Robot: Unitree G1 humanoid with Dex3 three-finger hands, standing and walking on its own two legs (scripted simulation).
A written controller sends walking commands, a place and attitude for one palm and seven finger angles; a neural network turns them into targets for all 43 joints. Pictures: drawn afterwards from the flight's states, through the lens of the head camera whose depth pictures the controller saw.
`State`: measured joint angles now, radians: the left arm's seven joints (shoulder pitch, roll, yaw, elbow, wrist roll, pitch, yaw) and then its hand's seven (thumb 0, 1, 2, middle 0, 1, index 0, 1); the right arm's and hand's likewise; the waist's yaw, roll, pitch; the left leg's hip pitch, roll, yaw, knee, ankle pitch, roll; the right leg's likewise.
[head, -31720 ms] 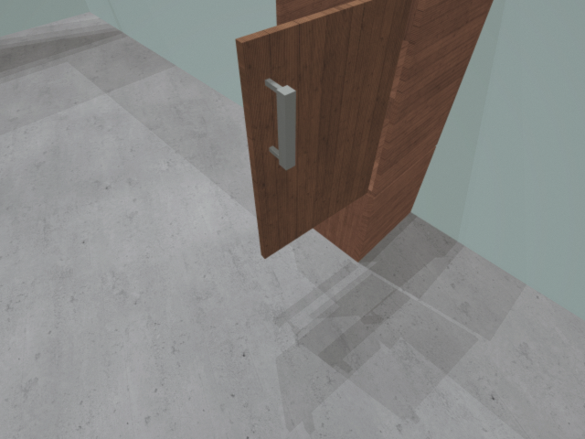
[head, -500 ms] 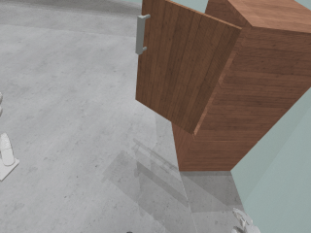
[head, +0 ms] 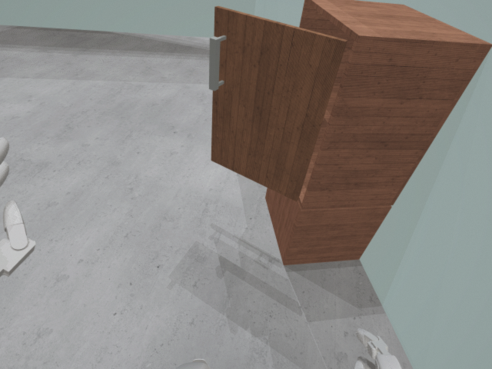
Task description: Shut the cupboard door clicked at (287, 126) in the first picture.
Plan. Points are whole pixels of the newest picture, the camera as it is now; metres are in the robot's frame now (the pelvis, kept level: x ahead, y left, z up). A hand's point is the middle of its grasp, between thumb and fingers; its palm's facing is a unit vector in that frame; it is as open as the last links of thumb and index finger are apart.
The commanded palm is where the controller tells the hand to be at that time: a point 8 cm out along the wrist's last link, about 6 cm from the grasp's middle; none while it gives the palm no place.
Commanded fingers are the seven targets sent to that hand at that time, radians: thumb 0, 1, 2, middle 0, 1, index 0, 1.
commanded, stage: stop stepping back and stand still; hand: left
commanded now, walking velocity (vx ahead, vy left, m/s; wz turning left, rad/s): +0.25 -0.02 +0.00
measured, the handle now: (218, 63) +0.99 +0.11 +0.11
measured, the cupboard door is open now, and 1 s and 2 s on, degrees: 50 50 50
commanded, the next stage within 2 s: let the arm hang, fingers relaxed in 0.48 s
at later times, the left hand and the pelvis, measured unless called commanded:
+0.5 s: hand out of the picture +0.16 +0.31 +0.19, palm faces +0.46 -0.74 -0.49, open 7.4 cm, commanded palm +0.11 +0.35 +0.19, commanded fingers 0.00 0.90 0.90 -0.20 -0.30 -0.20 -0.30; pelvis -0.03 +0.04 +0.00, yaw +1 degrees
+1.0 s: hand out of the picture +0.03 +0.22 -0.16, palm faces +0.13 -0.97 -0.19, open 6.8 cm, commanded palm none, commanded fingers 0.00 0.90 0.90 -0.20 -0.30 -0.20 -0.30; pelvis -0.02 +0.03 +0.01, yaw +5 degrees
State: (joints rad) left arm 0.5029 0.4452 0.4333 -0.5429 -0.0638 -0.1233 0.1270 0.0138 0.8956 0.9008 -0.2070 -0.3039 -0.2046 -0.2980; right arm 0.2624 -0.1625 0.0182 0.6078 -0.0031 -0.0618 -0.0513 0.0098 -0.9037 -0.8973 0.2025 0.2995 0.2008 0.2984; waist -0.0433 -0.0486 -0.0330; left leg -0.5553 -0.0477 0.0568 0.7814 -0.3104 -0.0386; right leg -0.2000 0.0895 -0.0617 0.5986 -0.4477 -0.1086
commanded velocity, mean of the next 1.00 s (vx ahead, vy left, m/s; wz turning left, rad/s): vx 0.06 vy -0.06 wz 0.00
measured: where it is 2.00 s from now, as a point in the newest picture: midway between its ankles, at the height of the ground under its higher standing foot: outside the picture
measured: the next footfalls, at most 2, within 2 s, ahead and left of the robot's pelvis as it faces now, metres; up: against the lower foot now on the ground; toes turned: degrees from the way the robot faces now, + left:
left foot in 0.22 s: +0.00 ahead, +0.16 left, -0.01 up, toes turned +6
right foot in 0.48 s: +0.03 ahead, -0.05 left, -0.01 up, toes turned +3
